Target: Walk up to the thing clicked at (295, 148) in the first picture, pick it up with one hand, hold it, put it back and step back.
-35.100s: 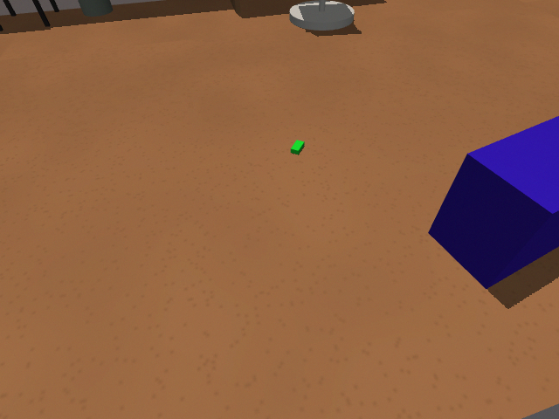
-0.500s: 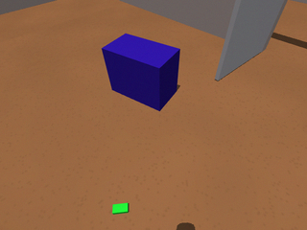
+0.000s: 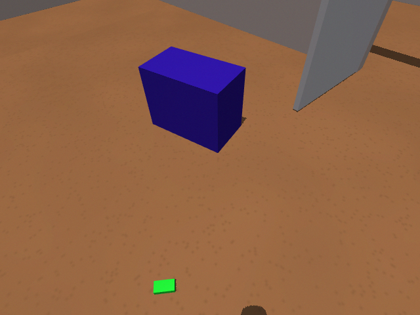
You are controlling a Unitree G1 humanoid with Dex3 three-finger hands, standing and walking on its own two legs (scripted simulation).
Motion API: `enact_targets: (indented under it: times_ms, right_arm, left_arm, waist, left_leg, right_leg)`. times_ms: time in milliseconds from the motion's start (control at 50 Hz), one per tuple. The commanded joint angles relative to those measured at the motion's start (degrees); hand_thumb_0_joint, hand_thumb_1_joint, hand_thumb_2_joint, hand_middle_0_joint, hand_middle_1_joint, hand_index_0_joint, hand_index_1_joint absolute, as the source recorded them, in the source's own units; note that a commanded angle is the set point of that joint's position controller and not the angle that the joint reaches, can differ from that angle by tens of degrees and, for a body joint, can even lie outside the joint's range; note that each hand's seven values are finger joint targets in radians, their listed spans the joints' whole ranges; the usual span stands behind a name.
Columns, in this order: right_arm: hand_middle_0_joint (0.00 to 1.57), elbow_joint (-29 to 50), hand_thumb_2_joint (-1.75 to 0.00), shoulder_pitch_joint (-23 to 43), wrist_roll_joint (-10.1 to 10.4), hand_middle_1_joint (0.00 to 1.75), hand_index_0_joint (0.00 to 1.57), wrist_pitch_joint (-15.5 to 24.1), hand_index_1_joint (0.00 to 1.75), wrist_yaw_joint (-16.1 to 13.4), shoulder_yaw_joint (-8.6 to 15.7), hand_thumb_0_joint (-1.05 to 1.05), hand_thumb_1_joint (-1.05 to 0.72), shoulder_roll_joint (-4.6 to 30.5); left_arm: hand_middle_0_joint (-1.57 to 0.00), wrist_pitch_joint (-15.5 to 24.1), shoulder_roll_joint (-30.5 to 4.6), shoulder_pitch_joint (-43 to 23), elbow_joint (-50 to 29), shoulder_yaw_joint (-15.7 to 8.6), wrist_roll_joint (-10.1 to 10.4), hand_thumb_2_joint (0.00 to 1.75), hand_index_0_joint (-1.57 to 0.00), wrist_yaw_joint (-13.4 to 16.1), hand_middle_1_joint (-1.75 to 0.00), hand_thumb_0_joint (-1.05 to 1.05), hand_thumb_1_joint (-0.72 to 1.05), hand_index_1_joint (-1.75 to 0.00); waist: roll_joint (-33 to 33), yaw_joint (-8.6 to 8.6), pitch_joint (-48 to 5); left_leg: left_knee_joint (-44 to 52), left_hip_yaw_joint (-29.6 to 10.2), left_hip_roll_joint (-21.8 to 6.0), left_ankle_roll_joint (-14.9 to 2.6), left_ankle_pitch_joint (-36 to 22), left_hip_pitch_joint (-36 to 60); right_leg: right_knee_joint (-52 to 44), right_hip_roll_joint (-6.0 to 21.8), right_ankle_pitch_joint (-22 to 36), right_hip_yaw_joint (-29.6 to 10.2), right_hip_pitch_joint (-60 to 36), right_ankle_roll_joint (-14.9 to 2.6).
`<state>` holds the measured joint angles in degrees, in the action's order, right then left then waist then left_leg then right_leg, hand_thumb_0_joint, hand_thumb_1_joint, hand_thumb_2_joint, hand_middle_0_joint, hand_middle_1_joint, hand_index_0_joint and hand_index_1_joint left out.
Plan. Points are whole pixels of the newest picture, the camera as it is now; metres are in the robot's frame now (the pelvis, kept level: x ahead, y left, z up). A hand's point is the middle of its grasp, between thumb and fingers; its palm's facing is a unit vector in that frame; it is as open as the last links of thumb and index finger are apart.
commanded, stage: stand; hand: left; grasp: from above
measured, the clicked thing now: (164, 286) +0.39 +0.26 -0.77
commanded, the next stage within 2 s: rise first in 0.44 s
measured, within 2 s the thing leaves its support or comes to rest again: neither
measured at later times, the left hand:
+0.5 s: hand out of the picture +0.07 +0.25 -0.16, palm faces -0.02 -0.94 -0.34, open 7.4 cm
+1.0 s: hand out of the picture +0.13 +0.26 -0.20, palm faces -0.09 -0.91 -0.41, open 11.4 cm
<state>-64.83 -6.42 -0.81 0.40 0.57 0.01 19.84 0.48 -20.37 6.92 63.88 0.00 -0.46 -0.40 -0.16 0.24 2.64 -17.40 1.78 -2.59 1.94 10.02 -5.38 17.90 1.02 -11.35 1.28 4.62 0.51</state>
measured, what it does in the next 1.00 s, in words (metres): stands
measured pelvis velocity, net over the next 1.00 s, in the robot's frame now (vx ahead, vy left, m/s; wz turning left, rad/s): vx -0.02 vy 0.01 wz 0.01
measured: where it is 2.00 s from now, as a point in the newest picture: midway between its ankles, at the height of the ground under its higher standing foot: outside the picture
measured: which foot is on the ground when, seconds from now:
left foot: down 0.00-1.00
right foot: down 0.00-1.00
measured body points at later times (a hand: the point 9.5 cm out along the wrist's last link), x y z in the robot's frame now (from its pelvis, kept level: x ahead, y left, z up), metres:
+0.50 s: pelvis +0.00 +0.00 +0.00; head +0.01 +0.00 +0.45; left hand +0.07 +0.30 -0.13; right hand +0.07 -0.30 -0.13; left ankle -0.01 +0.14 -0.75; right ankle -0.02 -0.12 -0.75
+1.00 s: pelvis -0.02 +0.01 -0.05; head +0.06 +0.02 +0.40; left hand +0.14 +0.31 -0.17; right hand +0.10 -0.25 -0.16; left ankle -0.01 +0.14 -0.75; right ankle -0.02 -0.12 -0.75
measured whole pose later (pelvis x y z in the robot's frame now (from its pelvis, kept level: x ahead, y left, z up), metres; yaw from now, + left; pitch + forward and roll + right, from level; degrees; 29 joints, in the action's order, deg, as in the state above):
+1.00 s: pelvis -0.02 +0.01 -0.05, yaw +0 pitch +11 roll -1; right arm -38.7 -14.6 0.8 4.0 -0.1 2.1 13.5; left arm -4.6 -18.0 3.2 49.2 -9.0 -11.3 0.1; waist -0.3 2.0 -2.6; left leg -47.3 0.7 -2.5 1.0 22.0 -36.5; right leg 46.5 1.8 -22.9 1.2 34.8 1.1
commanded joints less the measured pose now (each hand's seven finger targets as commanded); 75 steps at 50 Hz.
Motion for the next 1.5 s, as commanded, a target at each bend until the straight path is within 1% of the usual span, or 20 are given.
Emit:
enact_targets:
  times_ms: [0,520,540,560,580,640,660,680,720,780,820,900,940,1040,1080,1220,1300,1380,1400,1480]
  right_arm:
    - [0.20,3.46,-0.90,2.40,0.20,0.30,0.20,1.05,0.30,-0.89,2.52,0.00,-0.90,12.55]
    - [0.20,3.74,-0.89,1.96,0.17,0.30,0.20,1.01,0.30,-0.96,2.38,0.00,-0.88,12.35]
    - [0.20,19.37,-0.91,0.57,4.10,0.30,0.20,3.88,0.30,-2.13,0.04,0.00,-0.94,2.80]
    - [0.20,16.27,-0.90,-2.14,4.27,0.30,0.20,3.87,0.30,-2.71,0.30,0.00,-0.90,4.45]
    - [0.20,16.32,-0.90,-4.38,4.37,0.30,0.20,3.15,0.30,-3.27,1.78,0.00,-0.90,6.61]
    - [0.20,20.08,-0.89,-5.76,2.73,0.30,0.20,3.37,0.30,-3.26,3.85,0.00,-0.88,6.04]
    - [0.20,20.26,-0.89,-8.18,2.27,0.30,0.20,3.60,0.30,-3.18,4.44,0.00,-0.88,5.76]
    - [0.20,21.94,-0.89,-8.35,1.84,0.30,0.20,3.80,0.30,-2.74,4.96,0.00,-0.86,5.41]
    - [0.20,24.82,-0.89,-8.43,1.84,0.30,0.20,4.03,0.30,-2.42,5.30,0.00,-0.87,4.71]
    - [0.20,28.15,-0.89,-7.95,2.33,0.30,0.20,3.96,0.30,-2.19,5.55,0.00,-0.87,4.25]
    - [0.20,30.33,-0.90,-6.45,2.28,0.30,0.20,4.24,0.30,-1.91,5.55,0.00,-0.90,4.30]
    - [0.20,32.71,-0.90,-6.63,1.95,0.30,0.20,5.53,0.30,-1.45,5.57,0.00,-0.92,3.35]
    - [0.20,33.34,-0.90,-7.63,1.63,0.30,0.20,6.20,0.30,-1.51,5.87,0.00,-0.91,3.05]
    - [0.20,35.44,-0.90,-7.53,1.44,0.30,0.20,7.46,0.30,-1.76,6.18,0.00,-0.90,2.87]
    - [0.20,36.42,-0.89,-7.33,1.41,0.30,0.20,7.77,0.30,-1.77,6.04,0.00,-0.89,2.63]
    - [0.20,38.97,-0.90,-5.64,1.39,0.30,0.20,8.97,0.30,-1.66,6.00,0.00,-0.91,2.29]
    - [0.20,39.81,-0.90,-4.86,1.32,0.30,0.20,9.80,0.30,-1.51,5.54,0.00,-0.93,2.09]
    - [0.20,39.94,-0.90,-3.32,1.14,0.30,0.20,10.93,0.30,-1.38,5.36,0.00,-0.92,2.40]
    - [0.20,39.69,-0.90,-2.86,1.06,0.30,0.20,11.34,0.30,-1.29,5.23,0.00,-0.92,2.39]
    - [0.20,38.84,-0.90,-1.97,1.03,0.30,0.20,12.80,0.30,-0.57,5.69,0.00,-0.90,3.48]
  left_arm:
    - [-0.20,1.31,-12.58,-1.60,-3.32,-2.18,-0.18,0.90,-0.20,0.98,-0.30,0.00,0.90,-0.30]
    - [-0.25,1.23,-12.39,-1.55,-3.23,-2.36,-0.23,0.88,-0.24,0.99,-0.35,0.00,0.88,-0.35]
    - [-0.29,6.45,-2.35,-21.65,-23.34,-2.42,2.43,0.86,-0.26,1.66,-0.41,0.00,0.80,-0.43]
    - [-0.30,5.78,-5.15,-26.06,-18.67,-3.41,2.38,0.84,-0.27,1.98,-0.46,0.00,0.72,-0.49]
    - [-0.32,3.74,-12.13,-14.60,-9.28,-7.69,0.64,0.80,-0.31,2.15,-0.53,0.00,0.64,-0.55]
    - [-0.35,3.18,-13.60,-16.88,-5.31,-9.90,-3.53,0.73,-0.36,-0.12,-0.68,0.00,0.40,-0.66]
    - [-0.35,2.51,-12.57,-11.88,-2.67,-10.42,-5.14,0.72,-0.36,-0.57,-0.74,0.00,0.32,-0.73]
    - [-0.34,2.13,-11.78,-7.90,-3.07,-11.06,-6.54,0.71,-0.37,-1.02,-0.77,0.00,0.24,-0.75]
    - [-0.37,1.39,-11.70,-5.58,-6.55,-12.08,-7.96,0.70,-0.38,-0.63,-0.78,0.00,0.08,-0.76]
    - [-0.39,-1.90,-8.35,-4.30,-10.57,-10.50,-8.97,0.70,-0.39,0.36,-0.76,0.00,-0.16,-0.76]
    - [-0.41,-3.43,-9.89,-6.86,-14.01,-11.30,-9.59,0.70,-0.40,1.12,-0.74,0.00,-0.23,-0.75]
    - [-0.43,-4.21,-7.67,-5.29,-17.70,-11.05,-10.80,0.68,-0.43,1.56,-0.73,0.00,-0.23,-0.73]
    - [-0.44,-3.74,-8.29,-4.55,-21.80,-11.79,-11.55,0.68,-0.43,1.79,-0.72,0.00,-0.22,-0.72]
    - [-0.45,-4.17,-8.80,-0.74,-31.24,-12.32,-14.39,0.67,-0.44,2.28,-0.70,0.00,-0.20,-0.71]
    - [-0.44,-5.00,-7.73,1.77,-33.85,-11.83,-15.62,0.69,-0.43,2.52,-0.70,0.00,-0.21,-0.72]
    - [-0.46,-8.48,-7.13,7.93,-42.16,-11.38,-17.01,0.65,-0.46,2.75,-0.70,0.00,-0.18,-0.70]
    - [-0.44,-9.40,-7.21,10.43,-46.26,-10.73,-18.11,0.65,-0.44,2.82,-0.73,0.00,-0.20,-0.72]
    - [-0.43,-8.00,-7.79,3.12,-43.47,-10.10,-21.23,0.67,-0.43,3.36,-0.72,0.00,-0.22,-0.72]
    - [-0.42,-7.11,-9.04,1.22,-42.27,-10.96,-22.60,0.68,-0.41,3.68,-0.73,0.00,-0.23,-0.73]
    - [-0.38,-2.60,-9.25,-3.74,-39.29,-9.24,-27.11,0.71,-0.38,4.44,-0.76,0.00,-0.24,-0.75]
  waist:
    - [0.38,-0.25,-4.34]
    - [0.97,-0.13,-3.72]
    - [2.93,6.80,0.71]
    - [0.42,4.50,-0.95]
    - [0.22,2.62,-1.06]
    - [-2.37,1.19,-8.46]
    - [-2.14,1.05,-11.45]
    - [-0.10,-0.88,-13.57]
    - [2.36,-2.07,-16.50]
    - [2.09,-0.67,-15.08]
    - [1.15,-0.22,-14.17]
    - [-0.13,0.60,-13.71]
    - [1.41,0.48,-16.24]
    - [3.10,0.67,-22.14]
    - [3.18,0.81,-22.28]
    - [3.87,1.10,-23.18]
    - [4.81,0.92,-25.68]
    - [4.03,3.25,-22.68]
    - [4.47,2.88,-22.79]
    - [5.38,2.74,-27.34]
  left_leg:
    - [1.93,-4.38,-6.20,-2.39,-9.59,2.18]
    - [1.94,-4.48,-5.98,-2.41,-8.75,1.48]
    - [-2.43,2.06,2.84,-2.51,-0.51,-6.55]
    - [-2.89,1.73,2.85,-2.69,0.43,-6.15]
    - [-3.59,1.89,2.76,-2.58,0.84,-7.29]
    - [-10.11,1.15,2.89,-2.80,-2.08,-10.89]
    - [-12.34,0.83,3.11,-2.72,-3.75,-11.88]
    - [-13.96,0.86,3.46,-2.36,-4.89,-13.73]
    - [-15.43,0.99,3.95,-1.94,-6.35,-14.20]
    - [-15.93,0.32,3.37,-1.77,-6.05,-15.44]
    - [-18.05,-0.11,2.88,-1.78,-3.81,-18.16]
    - [-23.93,-0.30,2.60,-1.95,1.73,-24.51]
    - [-27.15,-0.40,2.52,-1.93,1.97,-26.41]
    - [-33.76,-1.66,1.40,-1.81,-3.08,-28.50]
    - [-35.46,-1.62,1.51,-1.93,-1.62,-30.80]
    - [-40.14,-2.45,1.26,-2.06,0.96,-36.14]
    - [-43.94,-2.90,1.16,-2.08,-1.14,-38.24]
    - [-48.22,-3.90,1.04,-2.12,7.45,-45.93]
    - [-49.94,-3.88,1.23,-2.17,9.80,-48.34]
    - [-55.89,-4.52,1.38,-1.76,13.55,-54.11]
  right_leg:
    - [-2.54,7.04,10.76,-4.44,1.00,-1.60]
    - [-2.67,7.02,9.80,-4.34,1.10,-1.48]
    - [0.96,-0.25,5.35,-0.52,13.53,-0.71]
    - [0.95,-0.30,2.96,0.31,10.39,-0.57]
    - [1.55,-0.63,1.32,0.69,10.39,-0.98]
    - [7.72,-0.39,3.96,0.68,12.43,-1.15]
    - [10.03,-0.44,5.76,0.70,13.13,-1.11]
    - [12.12,-0.39,6.03,0.78,12.92,-1.44]
    - [13.90,-0.46,6.64,0.54,12.99,-1.53]
    - [14.79,-1.05,5.50,1.11,16.47,-1.59]
    - [16.62,-1.40,2.71,1.56,19.32,-1.45]
    - [22.02,-1.35,-2.80,1.47,25.71,-1.26]
    - [25.29,-1.07,-2.91,1.18,28.03,-1.19]
    - [32.71,-1.22,0.53,1.19,33.68,-1.34]
    - [34.04,-0.95,-0.10,0.87,34.51,-1.35]
    - [38.47,-1.09,-2.79,1.13,40.15,-1.36]
    - [42.58,-1.09,-2.23,1.41,43.64,-1.51]
    - [47.45,-1.33,-8.48,1.54,52.59,-1.45]
    - [49.17,-1.12,-10.05,1.33,54.74,-1.48]
    - [56.91,-0.85,-13.13,0.98,63.18,-1.57]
